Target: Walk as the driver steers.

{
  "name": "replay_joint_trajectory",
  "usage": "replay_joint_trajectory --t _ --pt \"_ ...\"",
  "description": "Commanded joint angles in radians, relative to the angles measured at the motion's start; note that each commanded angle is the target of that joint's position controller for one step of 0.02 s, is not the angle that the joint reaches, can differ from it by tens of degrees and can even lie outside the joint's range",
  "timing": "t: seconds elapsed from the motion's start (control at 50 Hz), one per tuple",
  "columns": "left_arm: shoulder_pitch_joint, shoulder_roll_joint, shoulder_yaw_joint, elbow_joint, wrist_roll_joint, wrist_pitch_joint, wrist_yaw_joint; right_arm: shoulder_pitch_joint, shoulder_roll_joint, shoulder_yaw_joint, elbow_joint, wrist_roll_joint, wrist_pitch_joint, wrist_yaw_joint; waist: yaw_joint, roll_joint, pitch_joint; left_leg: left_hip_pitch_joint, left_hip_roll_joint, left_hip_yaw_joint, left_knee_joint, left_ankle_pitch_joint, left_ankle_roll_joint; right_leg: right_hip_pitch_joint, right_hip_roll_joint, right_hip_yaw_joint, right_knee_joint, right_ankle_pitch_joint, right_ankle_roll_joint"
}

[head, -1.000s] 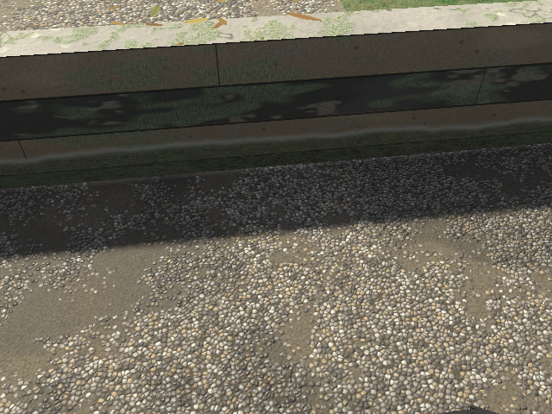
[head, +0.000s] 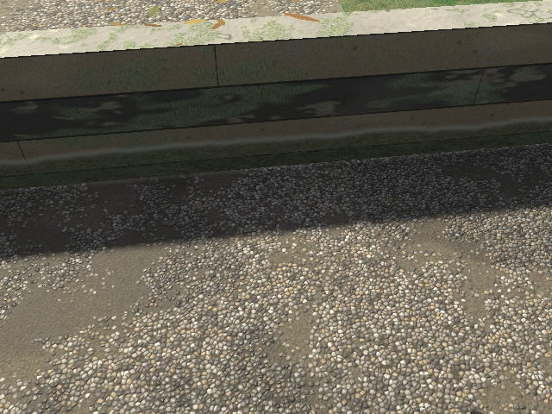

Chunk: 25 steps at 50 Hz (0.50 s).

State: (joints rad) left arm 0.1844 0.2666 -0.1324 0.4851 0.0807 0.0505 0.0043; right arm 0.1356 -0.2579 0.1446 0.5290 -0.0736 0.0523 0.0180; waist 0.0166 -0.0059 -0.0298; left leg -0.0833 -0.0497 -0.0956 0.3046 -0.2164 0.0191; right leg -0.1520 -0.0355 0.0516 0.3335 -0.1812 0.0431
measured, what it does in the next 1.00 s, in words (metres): stands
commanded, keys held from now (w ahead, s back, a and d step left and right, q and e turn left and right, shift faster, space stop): w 1.00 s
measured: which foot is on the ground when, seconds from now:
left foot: down 0.00-1.00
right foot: down 0.00-1.00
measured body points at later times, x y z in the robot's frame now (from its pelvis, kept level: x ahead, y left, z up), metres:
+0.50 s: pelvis +0.00 +0.00 +0.00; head -0.01 +0.00 +0.45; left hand +0.19 +0.22 -0.07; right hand +0.20 -0.20 -0.07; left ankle -0.04 +0.12 -0.75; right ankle +0.00 -0.15 -0.75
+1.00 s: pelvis +0.00 +0.00 +0.00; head -0.01 +0.00 +0.45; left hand +0.18 +0.22 -0.07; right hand +0.20 -0.21 -0.07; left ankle -0.04 +0.12 -0.75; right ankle +0.00 -0.15 -0.75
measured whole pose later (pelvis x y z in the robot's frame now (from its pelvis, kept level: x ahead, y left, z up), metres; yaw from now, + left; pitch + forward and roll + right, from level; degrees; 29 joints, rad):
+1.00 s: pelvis +0.00 +0.00 +0.00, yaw +0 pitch +0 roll +0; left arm 0.19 0.27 -0.13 0.49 0.08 0.05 0.01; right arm 0.14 -0.26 0.14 0.53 -0.07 0.05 0.02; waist 0.02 -0.01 -0.03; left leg -0.08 -0.05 -0.10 0.30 -0.21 0.02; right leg -0.15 -0.03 0.06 0.33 -0.17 0.04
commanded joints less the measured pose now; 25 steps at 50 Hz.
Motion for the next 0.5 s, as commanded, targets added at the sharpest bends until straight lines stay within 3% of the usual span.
replay_joint_trajectory --t 0.02,0.5 --pt "-0.067 0.093 0.032 -0.093 0.000 -0.017 0.003 -0.082 -0.090 -0.031 -0.094 0.000 -0.017 -0.003 0.000 0.003 -0.056 -0.014 0.103 -0.102 -0.036 0.225 0.033 0.038 -0.061 0.072 -0.021 0.196 -0.038" --pt "-0.065 0.093 0.032 -0.092 0.000 -0.016 0.004 -0.077 -0.090 -0.031 -0.092 0.000 -0.018 -0.003 0.000 0.004 -0.054 -0.015 0.102 -0.103 -0.038 0.219 0.032 0.038 -0.059 0.075 -0.025 0.196 -0.037"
